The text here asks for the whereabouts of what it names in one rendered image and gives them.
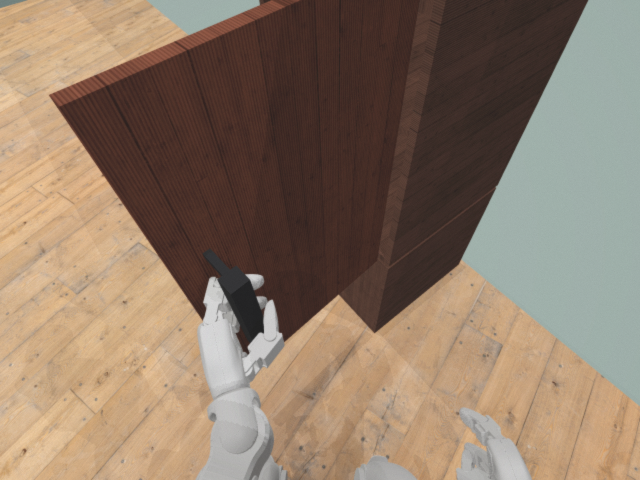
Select cupboard door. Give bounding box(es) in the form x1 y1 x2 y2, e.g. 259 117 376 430
49 0 420 354

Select right robot shin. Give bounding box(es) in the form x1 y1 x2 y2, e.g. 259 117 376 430
367 455 388 464

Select robot left forearm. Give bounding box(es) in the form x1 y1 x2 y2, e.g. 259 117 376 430
195 387 274 480

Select handle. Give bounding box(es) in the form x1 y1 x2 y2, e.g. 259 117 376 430
203 249 264 343

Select left robot hand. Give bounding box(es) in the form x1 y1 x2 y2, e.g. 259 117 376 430
197 274 285 400

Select right robot hand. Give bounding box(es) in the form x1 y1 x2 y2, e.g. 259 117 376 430
456 407 532 480

